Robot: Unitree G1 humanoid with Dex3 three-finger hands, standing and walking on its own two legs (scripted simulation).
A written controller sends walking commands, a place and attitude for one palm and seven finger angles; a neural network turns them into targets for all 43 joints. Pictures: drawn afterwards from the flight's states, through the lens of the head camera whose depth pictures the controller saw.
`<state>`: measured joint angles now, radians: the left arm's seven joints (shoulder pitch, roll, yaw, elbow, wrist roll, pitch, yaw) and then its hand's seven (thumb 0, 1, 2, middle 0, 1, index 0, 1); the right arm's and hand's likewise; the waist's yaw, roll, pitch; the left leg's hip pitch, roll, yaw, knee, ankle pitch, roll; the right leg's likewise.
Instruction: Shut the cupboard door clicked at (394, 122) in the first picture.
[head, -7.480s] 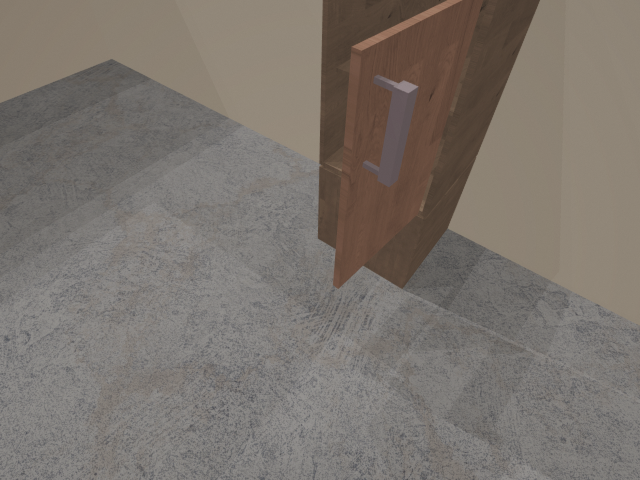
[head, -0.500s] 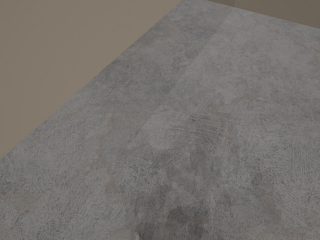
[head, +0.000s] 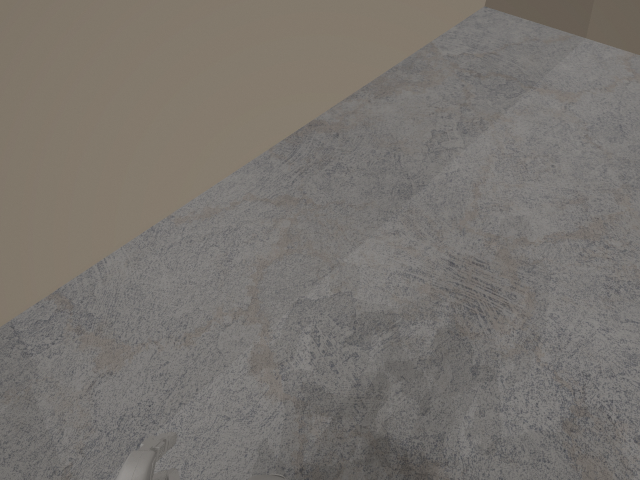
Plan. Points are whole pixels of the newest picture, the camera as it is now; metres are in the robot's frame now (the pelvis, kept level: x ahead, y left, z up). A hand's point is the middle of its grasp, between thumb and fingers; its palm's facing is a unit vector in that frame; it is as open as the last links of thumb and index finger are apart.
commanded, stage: walk to a spot facing it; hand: left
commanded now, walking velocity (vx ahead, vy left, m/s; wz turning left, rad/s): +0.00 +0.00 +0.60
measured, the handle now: out of the picture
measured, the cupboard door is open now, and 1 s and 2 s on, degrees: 85 85 85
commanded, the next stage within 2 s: none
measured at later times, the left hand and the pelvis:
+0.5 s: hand out of the picture -0.05 +0.23 -0.18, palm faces +0.38 -0.89 -0.24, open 7.4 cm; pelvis +0.00 +0.02 -0.01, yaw +20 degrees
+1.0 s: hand out of the picture +0.02 +0.22 -0.14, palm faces +0.54 -0.79 -0.28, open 7.4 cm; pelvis +0.02 -0.01 +0.00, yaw +36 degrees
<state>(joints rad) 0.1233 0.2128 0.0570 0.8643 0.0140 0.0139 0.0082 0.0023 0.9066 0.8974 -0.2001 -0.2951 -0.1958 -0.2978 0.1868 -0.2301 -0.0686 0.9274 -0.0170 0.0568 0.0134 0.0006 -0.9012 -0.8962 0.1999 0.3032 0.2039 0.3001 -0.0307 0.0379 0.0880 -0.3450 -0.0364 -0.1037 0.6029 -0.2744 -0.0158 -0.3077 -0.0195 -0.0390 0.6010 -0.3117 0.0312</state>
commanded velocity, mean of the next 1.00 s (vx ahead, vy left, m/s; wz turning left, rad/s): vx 0.00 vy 0.00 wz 0.60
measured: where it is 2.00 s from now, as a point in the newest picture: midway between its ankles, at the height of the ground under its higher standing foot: outside the picture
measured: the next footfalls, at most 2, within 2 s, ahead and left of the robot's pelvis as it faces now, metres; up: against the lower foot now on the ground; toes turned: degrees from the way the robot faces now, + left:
left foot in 0.46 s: +0.00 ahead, +0.12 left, +0.00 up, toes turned +26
right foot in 0.96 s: +0.10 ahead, -0.08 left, +0.00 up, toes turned +33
